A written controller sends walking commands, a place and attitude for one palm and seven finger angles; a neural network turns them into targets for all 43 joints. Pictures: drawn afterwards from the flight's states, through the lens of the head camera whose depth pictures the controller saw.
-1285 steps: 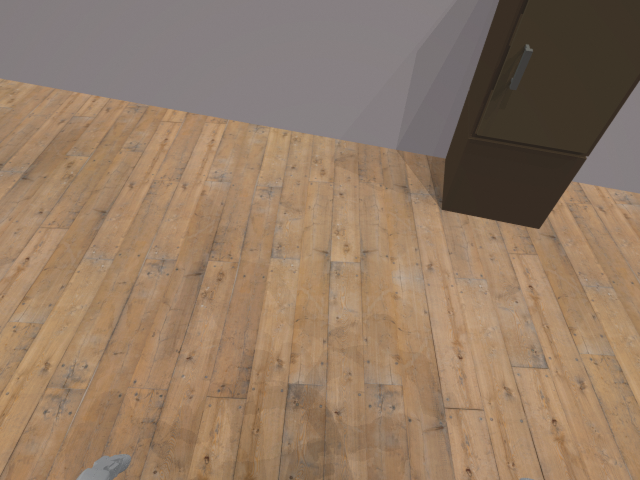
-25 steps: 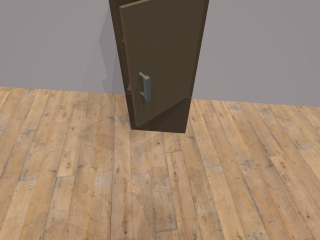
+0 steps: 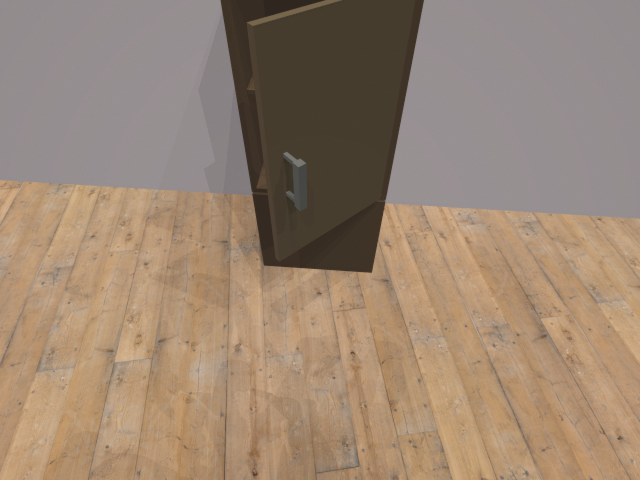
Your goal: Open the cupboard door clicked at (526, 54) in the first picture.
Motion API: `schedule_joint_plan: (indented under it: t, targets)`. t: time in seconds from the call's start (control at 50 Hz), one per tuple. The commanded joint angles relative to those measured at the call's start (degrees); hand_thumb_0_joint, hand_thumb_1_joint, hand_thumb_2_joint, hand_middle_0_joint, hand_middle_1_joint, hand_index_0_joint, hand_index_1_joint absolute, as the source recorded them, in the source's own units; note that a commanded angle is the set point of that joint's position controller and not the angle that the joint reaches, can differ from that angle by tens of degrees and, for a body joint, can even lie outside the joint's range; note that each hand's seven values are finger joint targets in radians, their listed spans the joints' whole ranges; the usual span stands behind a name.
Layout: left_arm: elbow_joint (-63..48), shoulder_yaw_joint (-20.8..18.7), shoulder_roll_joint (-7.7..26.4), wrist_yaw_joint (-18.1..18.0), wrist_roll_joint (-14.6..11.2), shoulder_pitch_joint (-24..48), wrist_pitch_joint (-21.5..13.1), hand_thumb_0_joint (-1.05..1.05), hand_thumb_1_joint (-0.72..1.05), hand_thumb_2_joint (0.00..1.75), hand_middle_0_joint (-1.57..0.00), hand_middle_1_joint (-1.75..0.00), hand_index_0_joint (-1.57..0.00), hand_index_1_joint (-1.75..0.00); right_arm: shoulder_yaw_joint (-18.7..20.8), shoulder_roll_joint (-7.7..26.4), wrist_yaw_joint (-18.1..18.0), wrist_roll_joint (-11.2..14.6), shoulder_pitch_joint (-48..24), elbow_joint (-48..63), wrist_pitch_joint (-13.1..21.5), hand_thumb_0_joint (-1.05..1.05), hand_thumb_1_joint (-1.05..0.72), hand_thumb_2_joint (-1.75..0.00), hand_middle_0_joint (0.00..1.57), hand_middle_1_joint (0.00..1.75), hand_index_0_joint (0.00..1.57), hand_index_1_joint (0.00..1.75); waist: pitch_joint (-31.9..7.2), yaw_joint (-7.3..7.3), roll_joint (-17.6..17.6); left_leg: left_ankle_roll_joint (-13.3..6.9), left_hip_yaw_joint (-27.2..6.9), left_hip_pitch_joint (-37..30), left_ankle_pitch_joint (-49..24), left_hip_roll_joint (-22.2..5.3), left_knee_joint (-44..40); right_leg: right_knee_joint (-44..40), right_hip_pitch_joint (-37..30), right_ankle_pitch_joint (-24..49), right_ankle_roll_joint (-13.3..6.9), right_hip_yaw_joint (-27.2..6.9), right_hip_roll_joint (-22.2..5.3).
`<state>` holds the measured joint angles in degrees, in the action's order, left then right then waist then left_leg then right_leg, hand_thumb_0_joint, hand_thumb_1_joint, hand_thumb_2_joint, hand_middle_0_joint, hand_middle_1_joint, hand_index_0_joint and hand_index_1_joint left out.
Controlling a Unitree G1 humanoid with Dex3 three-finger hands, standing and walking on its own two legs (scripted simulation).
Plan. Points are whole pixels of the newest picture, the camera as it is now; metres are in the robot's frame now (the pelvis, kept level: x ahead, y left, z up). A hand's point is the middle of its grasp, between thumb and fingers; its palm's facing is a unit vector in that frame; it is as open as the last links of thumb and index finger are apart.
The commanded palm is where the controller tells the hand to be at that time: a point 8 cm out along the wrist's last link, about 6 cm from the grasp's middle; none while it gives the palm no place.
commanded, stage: look to check the result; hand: left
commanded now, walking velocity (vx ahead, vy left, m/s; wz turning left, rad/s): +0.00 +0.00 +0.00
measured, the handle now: (294, 181) +0.70 +0.10 -0.08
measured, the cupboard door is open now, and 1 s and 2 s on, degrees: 44 44 44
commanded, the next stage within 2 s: walk to a spot facing it in 0.62 s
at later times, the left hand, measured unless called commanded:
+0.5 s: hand out of the picture +0.06 +0.21 -0.16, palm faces +0.01 -0.96 -0.28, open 7.4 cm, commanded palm none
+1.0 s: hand out of the picture +0.09 +0.21 -0.17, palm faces -0.08 -0.96 -0.28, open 7.4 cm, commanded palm none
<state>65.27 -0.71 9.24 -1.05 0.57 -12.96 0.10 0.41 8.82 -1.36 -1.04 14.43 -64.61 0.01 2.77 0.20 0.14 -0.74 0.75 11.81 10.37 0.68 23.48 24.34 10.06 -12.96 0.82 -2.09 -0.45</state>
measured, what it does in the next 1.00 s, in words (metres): stands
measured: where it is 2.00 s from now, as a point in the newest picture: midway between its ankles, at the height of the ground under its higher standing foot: outside the picture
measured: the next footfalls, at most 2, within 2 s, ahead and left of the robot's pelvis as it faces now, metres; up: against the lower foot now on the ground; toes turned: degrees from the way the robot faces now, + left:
left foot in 1.58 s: +0.11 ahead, +0.09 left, +0.00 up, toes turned -27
right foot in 1.90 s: +0.00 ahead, -0.18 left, +0.00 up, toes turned -41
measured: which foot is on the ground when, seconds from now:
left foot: down 0.00-1.00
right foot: down 0.00-1.00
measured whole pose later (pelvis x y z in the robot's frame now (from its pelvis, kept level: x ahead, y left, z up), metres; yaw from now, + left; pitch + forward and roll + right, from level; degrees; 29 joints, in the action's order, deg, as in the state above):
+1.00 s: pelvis +0.02 -0.01 +0.00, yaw -6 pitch -1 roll +1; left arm 60.8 -2.3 15.4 0.1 0.7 -9.0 2.5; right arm 1.6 14.1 -1.4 -1.3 7.9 -59.3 -1.3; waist 4.9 -0.8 -0.8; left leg 0.3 6.0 11.1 14.0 -1.5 25.9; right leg 31.5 13.8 -16.4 -0.2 -6.1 1.6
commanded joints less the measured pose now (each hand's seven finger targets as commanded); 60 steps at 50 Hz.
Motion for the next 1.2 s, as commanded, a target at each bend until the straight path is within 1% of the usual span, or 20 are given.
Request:
schedule_joint_plan:
  t: [0.0, 0.36, 0.74, 0.76, 0.8, 0.82, 0.88, 0.92, 0.94, 0.96, 0.98, 1.0, 1.02, 1.06, 1.08, 1.1, 1.12, 1.14, 1.16, 1.18]
  targets:
    - [-1.9, -1.8, 8.2, -0.7, 0.3, -2.0, -0.9, 0.00, 0.90, 0.90, -0.20, -0.30, -0.20, -0.30, 1.7, 7.8, -0.5, -0.2, 2.3, 1.7, 1.0, 0.00, -0.90, -0.90, 0.20, 0.30, 0.20, 0.30, 0.3, 0.22, 0.9, -0.9, -6.2, -1.0, 0.2, -6.1, -6.0, -4.5, 2.5, 1.4, -2.9, -3.0, -4.2]
    - [-2.6, -2.3, 13.7, -0.4, 0.2, 2.6, -1.7, 0.00, 0.90, 0.90, -0.20, -0.30, -0.20, -0.30, 2.3, 13.3, -0.3, -0.1, -3.0, 2.4, 1.3, 0.00, -0.90, -0.90, 0.20, 0.30, 0.20, 0.30, -2.2, 0.29, -0.2, -0.8, -5.7, -4.9, -7.1, -6.4, -5.1, -6.0, 0.0, 7.6, -3.3, -4.0, -5.3]
    - [-3.8, -2.4, 18.6, 0.0, 0.1, 7.6, -2.1, 0.00, 0.90, 0.90, -0.20, -0.30, -0.20, -0.30, 2.4, 18.7, 0.2, -0.2, -7.8, 3.1, 1.4, 0.00, -0.90, -0.90, 0.20, 0.30, 0.20, 0.30, -3.2, 0.43, -0.4, -0.2, -5.3, -7.2, -8.6, -7.1, -6.2, -7.7, -1.3, 10.0, -3.2, -5.0, -5.6]
    - [-4.0, -2.5, 17.9, 0.0, 0.1, 7.4, -1.8, 0.00, 0.90, 0.90, -0.20, -0.30, -0.20, -0.30, 2.4, 18.0, 0.1, -0.2, -7.3, 3.2, 1.3, 0.00, -0.90, -0.90, 0.20, 0.30, 0.20, 0.30, -3.8, 0.50, 0.1, -0.1, -4.5, -7.8, -9.7, -7.3, -5.0, -6.8, -0.9, 12.2, -3.3, -5.4, -5.6]
    - [-4.0, -2.1, 14.1, -0.2, 0.1, 5.4, -0.7, 0.00, 0.90, 0.90, -0.20, -0.30, -0.20, -0.30, 1.8, 13.3, -0.1, -0.2, -4.6, 3.0, 0.6, 0.00, -0.90, -0.90, 0.20, 0.30, 0.20, 0.30, -4.5, 0.76, -0.3, 0.6, -2.5, -8.2, -10.4, -7.6, -2.7, -4.4, 0.1, 15.5, -2.8, -5.9, -5.6]
    - [-4.2, -2.2, 13.9, -0.2, 0.1, 4.9, -0.2, 0.00, 0.90, 0.90, -0.20, -0.30, -0.20, -0.30, 1.8, 13.2, -0.2, -0.2, -3.8, 3.3, 0.2, 0.00, -0.90, -0.90, 0.20, 0.30, 0.20, 0.30, -4.3, 0.81, -0.3, 0.7, -2.0, -8.2, -10.0, -7.7, -2.0, -3.2, 1.0, 15.9, -2.7, -6.2, -5.2]
    - [-6.5, -2.9, 14.1, 0.2, 0.2, 4.4, 0.8, 0.00, 0.90, 0.90, -0.20, -0.30, -0.20, -0.30, 3.0, 14.8, -0.6, -0.2, -3.4, 5.5, -0.6, 0.00, -0.90, -0.90, 0.20, 0.30, 0.20, 0.30, -3.2, 0.80, 1.4, -0.1, -1.8, -8.7, -8.1, -9.8, -1.4, 0.8, 5.8, 13.4, -2.5, -6.4, -3.4]
    - [-8.2, -3.3, 13.8, 0.6, 0.4, 4.4, 1.5, 0.00, 0.90, 0.90, -0.20, -0.30, -0.20, -0.30, 3.7, 15.8, -0.9, -0.5, -3.3, 7.1, -0.9, 0.00, -0.90, -0.90, 0.20, 0.30, 0.20, 0.30, -1.8, 0.83, 3.9, -1.7, -3.6, -8.0, -6.3, -12.6, -2.8, 5.7, 9.4, 9.4, -2.1, -5.0, -1.3]
    - [-8.9, -3.4, 13.3, 0.8, 0.5, 4.1, 1.8, 0.00, 0.90, 0.90, -0.20, -0.30, -0.20, -0.30, 4.1, 16.6, -0.9, -0.6, -3.3, 7.8, -1.0, 0.00, -0.90, -0.90, 0.20, 0.30, 0.20, 0.30, -1.7, 0.74, 6.8, -3.2, -5.1, -7.6, -5.8, -14.9, -4.0, 10.1, 10.8, 5.4, -1.9, -3.9, -0.1]
    - [-9.7, -3.5, 12.7, 1.0, 0.5, 3.9, 2.2, 0.00, 0.90, 0.90, -0.20, -0.30, -0.20, -0.30, 4.4, 17.0, -1.0, -0.7, -3.1, 8.3, -1.0, 0.00, -0.90, -0.90, 0.20, 0.30, 0.20, 0.30, -1.0, 0.70, 9.7, -5.5, -7.2, -6.0, -6.0, -18.4, -6.1, 16.7, 12.1, -5.6, -1.5, -2.1, 1.1]
    - [-10.3, -3.7, 12.1, 1.1, 0.5, 3.6, 2.5, 0.00, 0.90, 0.90, -0.20, -0.30, -0.20, -0.30, 4.6, 17.2, -1.0, -0.7, -3.3, 8.8, -0.8, 0.00, -0.90, -0.90, 0.20, 0.30, 0.20, 0.30, -1.2, 0.29, 11.1, -7.9, -8.6, -5.3, -7.3, -21.5, -7.1, 23.4, 13.3, -13.8, -1.3, -0.7, 0.9]
    - [-11.0, -3.9, 11.5, 1.2, 0.5, 3.6, 2.8, 0.00, 0.90, 0.90, -0.20, -0.30, -0.20, -0.30, 4.7, 16.8, -1.0, -1.0, -3.5, 9.6, -0.7, 0.00, -0.90, -0.90, 0.20, 0.30, 0.20, 0.30, -1.2, 0.25, 10.9, -9.1, -8.6, -4.2, -8.6, -23.0, -6.9, 26.4, 13.5, -17.2, -1.2, -0.5, -0.2]
    - [-11.7, -4.0, 11.1, 1.4, 0.6, 3.2, 2.9, 0.00, 0.90, 0.90, -0.20, -0.30, -0.20, -0.30, 4.7, 16.3, -1.1, -1.1, -4.3, 10.3, -0.6, 0.00, -0.90, -0.90, 0.20, 0.30, 0.20, 0.30, -1.0, -0.33, 10.1, -9.1, -7.1, -2.5, -10.7, -23.3, -5.7, 26.0, 12.3, -17.5, -1.5, -0.7, -1.4]
    - [-11.2, -4.4, 10.1, 1.7, 0.6, -1.8, 2.4, 0.00, 0.90, 0.90, -0.20, -0.30, -0.20, -0.30, 4.8, 15.9, -1.1, -1.1, -7.5, 11.5, -0.6, 0.00, -0.90, -0.90, 0.20, 0.30, 0.20, 0.30, -2.9, -3.33, 8.5, -5.7, -0.3, 0.2, -14.4, -20.0, 1.8, 16.5, 4.7, -10.6, -1.6, 1.1, -1.6]
    - [-10.2, -5.0, 11.1, 1.7, 0.8, -6.1, 2.0, 0.00, 0.90, 0.90, -0.20, -0.30, -0.20, -0.30, 4.9, 15.5, -1.0, -0.5, -9.1, 12.4, -1.0, 0.00, -0.90, -0.90, 0.20, 0.30, 0.20, 0.30, -4.0, -5.32, 1.4, -2.7, 2.7, 3.3, -8.5, -15.9, 9.4, 7.0, -0.3, 0.0, -1.9, -0.1, -1.4]
    - [-10.2, -6.2, 16.7, 1.0, 1.7, -8.1, 1.3, 0.00, 0.90, 0.90, -0.20, -0.30, -0.20, -0.30, 4.8, 11.8, -0.9, 0.3, -9.3, 13.9, -1.4, 0.00, -0.90, -0.90, 0.20, 0.30, 0.20, 0.30, -3.4, -5.80, -15.7, 2.1, 8.0, 12.2, 10.7, -5.9, 22.8, -5.8, -2.8, 11.0, -4.5, -18.4, -11.6]
    - [-10.4, -6.7, 19.8, 0.2, 1.3, -8.0, 1.2, 0.00, 0.90, 0.90, -0.20, -0.30, -0.20, -0.30, 4.5, 10.1, -0.6, 0.4, -10.2, 15.4, -1.8, 0.00, -0.90, -0.90, 0.20, 0.30, 0.20, 0.30, -1.2, -6.10, -21.3, 3.1, 4.1, 18.8, 26.6, -0.6, 35.6, -9.4, -2.2, 22.2, -9.4, -30.7, -19.6]
    - [-10.7, -6.5, 19.1, -0.1, 0.8, -6.9, 1.1, 0.00, 0.90, 0.90, -0.20, -0.30, -0.20, -0.30, 4.6, 11.0, -0.4, 0.4, -8.3, 14.5, -2.2, 0.00, -0.90, -0.90, 0.20, 0.30, 0.20, 0.30, -2.0, -4.47, -16.3, 2.6, -1.5, 19.5, 23.9, -2.5, 41.2, -8.5, -2.5, 16.5, -12.6, -28.0, -18.7]
    - [-12.1, -6.4, 16.6, -0.3, 0.8, -3.6, 1.2, 0.00, 0.90, 0.90, -0.20, -0.30, -0.20, -0.30, 4.8, 10.8, -0.2, 0.5, -8.6, 14.1, -2.3, 0.00, -0.90, -0.90, 0.20, 0.30, 0.20, 0.30, -0.8, -2.96, -11.7, 2.6, -2.4, 20.0, 20.1, -3.5, 43.2, -8.6, 0.9, 6.7, -13.3, -26.6, -15.9]
    - [-13.1, -6.5, 15.3, -0.5, 0.9, -1.0, 1.3, 0.00, 0.90, 0.90, -0.20, -0.30, -0.20, -0.30, 5.1, 10.4, -0.2, 0.4, -8.5, 13.8, -2.2, 0.00, -0.90, -0.90, 0.20, 0.30, 0.20, 0.30, -1.6, -1.90, -10.6, 2.9, -2.6, 20.2, 17.1, -4.1, 43.7, -7.1, 0.4, 7.6, -12.6, -25.9, -13.8]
